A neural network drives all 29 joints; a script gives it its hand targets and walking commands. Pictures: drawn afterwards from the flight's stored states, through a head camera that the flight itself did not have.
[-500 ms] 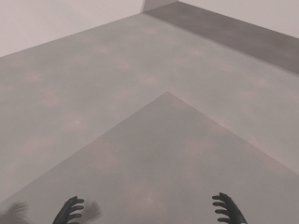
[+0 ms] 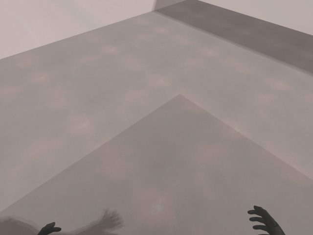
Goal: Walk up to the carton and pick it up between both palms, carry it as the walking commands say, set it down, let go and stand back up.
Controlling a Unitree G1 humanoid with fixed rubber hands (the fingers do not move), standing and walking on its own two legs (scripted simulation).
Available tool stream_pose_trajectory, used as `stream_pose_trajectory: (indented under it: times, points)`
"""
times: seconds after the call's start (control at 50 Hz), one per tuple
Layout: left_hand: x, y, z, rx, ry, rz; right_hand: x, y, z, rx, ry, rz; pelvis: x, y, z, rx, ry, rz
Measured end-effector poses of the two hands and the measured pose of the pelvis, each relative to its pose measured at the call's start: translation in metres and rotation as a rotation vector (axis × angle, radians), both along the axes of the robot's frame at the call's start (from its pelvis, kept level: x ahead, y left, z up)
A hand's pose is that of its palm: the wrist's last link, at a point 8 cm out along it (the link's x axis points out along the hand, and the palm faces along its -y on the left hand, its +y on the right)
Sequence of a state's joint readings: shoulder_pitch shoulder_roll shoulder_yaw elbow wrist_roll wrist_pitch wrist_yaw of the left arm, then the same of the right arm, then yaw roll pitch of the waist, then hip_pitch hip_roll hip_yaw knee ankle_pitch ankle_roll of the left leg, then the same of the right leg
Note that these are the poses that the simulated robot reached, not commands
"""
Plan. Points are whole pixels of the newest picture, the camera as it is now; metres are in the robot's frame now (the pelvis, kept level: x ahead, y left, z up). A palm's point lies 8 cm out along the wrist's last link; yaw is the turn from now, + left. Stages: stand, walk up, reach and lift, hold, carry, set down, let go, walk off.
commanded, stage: stand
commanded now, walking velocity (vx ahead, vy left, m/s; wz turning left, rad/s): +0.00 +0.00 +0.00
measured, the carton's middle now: out of the picture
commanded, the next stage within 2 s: walk up in 0.62 s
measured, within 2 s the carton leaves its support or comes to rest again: neither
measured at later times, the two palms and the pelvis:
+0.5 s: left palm out of the picture +0.10 +0.30 -0.08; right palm out of the picture +0.09 -0.31 -0.08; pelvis -0.01 +0.00 +0.02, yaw +0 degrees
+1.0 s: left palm out of the picture +0.10 +0.28 -0.09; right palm out of the picture +0.03 -0.30 -0.11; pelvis -0.03 +0.00 +0.01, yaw -7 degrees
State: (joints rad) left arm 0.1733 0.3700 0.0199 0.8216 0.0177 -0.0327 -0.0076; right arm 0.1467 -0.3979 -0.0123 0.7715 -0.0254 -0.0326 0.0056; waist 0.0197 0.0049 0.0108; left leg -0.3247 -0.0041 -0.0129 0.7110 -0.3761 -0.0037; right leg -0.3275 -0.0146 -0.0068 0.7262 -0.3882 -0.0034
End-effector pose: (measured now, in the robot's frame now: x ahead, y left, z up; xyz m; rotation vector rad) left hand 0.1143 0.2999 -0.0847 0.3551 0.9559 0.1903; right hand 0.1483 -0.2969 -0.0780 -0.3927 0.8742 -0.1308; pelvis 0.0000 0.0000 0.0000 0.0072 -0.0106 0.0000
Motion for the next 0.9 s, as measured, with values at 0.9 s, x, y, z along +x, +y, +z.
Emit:
stream_pose_trajectory:
  times: [0.9]
  points:
    - [-0.023, 0.003, -0.001, -0.009, 0.154, 0.008, -0.083, -0.011, -0.009, 0.008, 0.216, -0.18, -0.016, 0.0, 0.018, 0.003, -0.022, -0.055]
